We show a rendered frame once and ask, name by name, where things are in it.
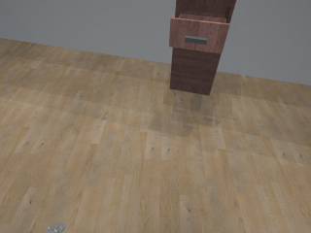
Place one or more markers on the left robot hand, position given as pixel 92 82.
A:
pixel 55 228

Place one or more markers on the drawer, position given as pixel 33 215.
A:
pixel 214 28

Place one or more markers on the handle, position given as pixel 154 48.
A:
pixel 196 40

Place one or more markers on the cabinet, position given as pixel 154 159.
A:
pixel 194 71

